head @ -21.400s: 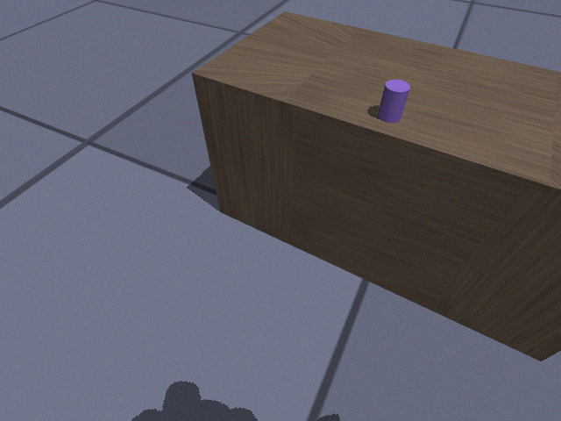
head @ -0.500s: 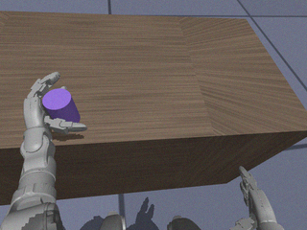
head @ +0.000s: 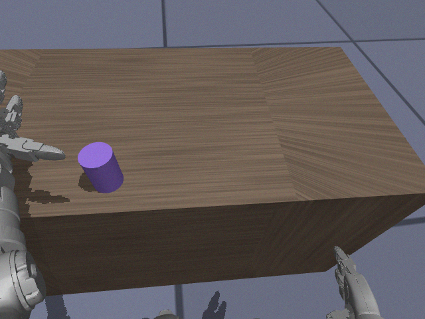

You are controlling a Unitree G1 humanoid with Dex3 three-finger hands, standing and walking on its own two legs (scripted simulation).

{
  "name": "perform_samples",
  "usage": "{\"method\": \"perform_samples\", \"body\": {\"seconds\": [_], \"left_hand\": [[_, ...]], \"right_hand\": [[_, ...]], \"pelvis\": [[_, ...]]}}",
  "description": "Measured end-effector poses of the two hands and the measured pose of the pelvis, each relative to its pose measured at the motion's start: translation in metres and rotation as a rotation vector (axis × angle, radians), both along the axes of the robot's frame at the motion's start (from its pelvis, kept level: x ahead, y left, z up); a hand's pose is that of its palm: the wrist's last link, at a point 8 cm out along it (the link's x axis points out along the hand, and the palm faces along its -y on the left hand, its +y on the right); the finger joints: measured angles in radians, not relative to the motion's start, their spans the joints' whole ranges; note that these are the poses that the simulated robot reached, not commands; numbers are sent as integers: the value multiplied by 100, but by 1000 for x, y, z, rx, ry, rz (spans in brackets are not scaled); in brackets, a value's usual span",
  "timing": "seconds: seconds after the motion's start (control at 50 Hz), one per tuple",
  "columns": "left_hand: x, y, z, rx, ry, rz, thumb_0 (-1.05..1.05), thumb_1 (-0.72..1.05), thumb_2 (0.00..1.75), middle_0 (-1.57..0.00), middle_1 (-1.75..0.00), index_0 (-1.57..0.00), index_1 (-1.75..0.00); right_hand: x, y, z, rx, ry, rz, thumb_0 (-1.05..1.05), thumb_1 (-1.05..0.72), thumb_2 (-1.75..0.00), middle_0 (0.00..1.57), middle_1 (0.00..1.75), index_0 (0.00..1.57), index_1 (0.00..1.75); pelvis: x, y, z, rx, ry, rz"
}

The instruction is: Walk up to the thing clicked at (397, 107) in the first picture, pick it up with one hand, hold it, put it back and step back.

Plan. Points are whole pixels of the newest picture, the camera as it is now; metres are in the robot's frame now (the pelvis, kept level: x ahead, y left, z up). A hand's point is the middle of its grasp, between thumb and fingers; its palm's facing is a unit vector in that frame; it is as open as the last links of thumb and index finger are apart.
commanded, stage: rise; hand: left
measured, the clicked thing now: (102, 168) +0.43 +0.21 +0.02
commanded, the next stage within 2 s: sink last in 0.02 s
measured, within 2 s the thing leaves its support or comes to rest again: neither
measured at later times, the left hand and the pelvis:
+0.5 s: hand out of the picture +0.34 +0.33 +0.12, palm faces +0.39 -0.86 -0.33, open 17.6 cm; pelvis +0.01 +0.01 +0.03, yaw +0 degrees
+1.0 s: hand out of the picture +0.15 +0.25 +0.13, palm faces +0.40 -0.83 -0.39, open 17.4 cm; pelvis -0.01 -0.01 +0.04, yaw +2 degrees
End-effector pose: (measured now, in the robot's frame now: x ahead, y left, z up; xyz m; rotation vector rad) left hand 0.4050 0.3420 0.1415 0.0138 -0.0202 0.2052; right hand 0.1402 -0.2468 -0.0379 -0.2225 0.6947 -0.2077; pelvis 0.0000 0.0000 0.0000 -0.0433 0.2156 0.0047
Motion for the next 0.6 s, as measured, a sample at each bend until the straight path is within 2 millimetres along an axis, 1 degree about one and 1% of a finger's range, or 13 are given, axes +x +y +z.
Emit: {"method": "perform_samples", "body": {"seconds": [0.08,0.16,0.26,0.32,0.36,0.4,0.46,0.52,0.6], "left_hand": [[-5,9,-4,104,144,26,-1,-52,7,-8,-8,-9,-7],[-11,24,-5,149,220,100,-1,-55,5,-7,-7,-9,-7],[-25,48,1,187,239,213,-1,-58,4,-8,-6,-8,-6],[-38,56,0,212,243,253,-1,-59,4,-7,-5,-7,-6],[-49,57,-1,231,237,266,-1,-59,4,-7,-5,-7,-6],[-61,54,-2,252,221,267,-1,-59,4,-7,-5,-7,-6],[-84,42,-5,278,190,252,-1,-59,4,-7,-5,-7,-5],[-113,22,-6,296,152,223,-1,-58,4,-7,-5,-7,-6],[-157,-3,-7,296,118,196,-1,-57,3,-7,-5,-7,-5]], "right_hand": [[-1,5,-2,25,19,7,-1,55,-5,6,5,6,6],[-3,-3,2,5,36,-11,-1,54,-5,6,5,6,6],[-4,-16,15,-38,23,-36,-1,53,-6,6,5,6,6],[0,-15,20,-42,13,-31,-1,51,-6,6,5,6,6],[4,-12,22,-34,-1,-20,-1,51,-7,6,5,6,6],[9,-8,22,-21,-16,-11,-1,50,-7,6,5,6,6],[16,-1,24,3,-41,-2,-1,50,-7,6,5,6,6],[21,3,26,21,-69,-5,-1,50,-7,6,5,6,6],[24,-1,30,17,-90,-25,-1,50,-6,6,5,6,6]], "pelvis": [[-2,1,6,6,-16,2],[-1,2,11,9,-29,1],[1,3,17,9,-45,-2],[4,4,19,8,-54,0],[6,5,21,7,-63,1],[9,7,23,6,-74,2],[11,9,25,7,-95,4],[13,11,27,10,-118,5],[13,10,30,17,-151,7]]}}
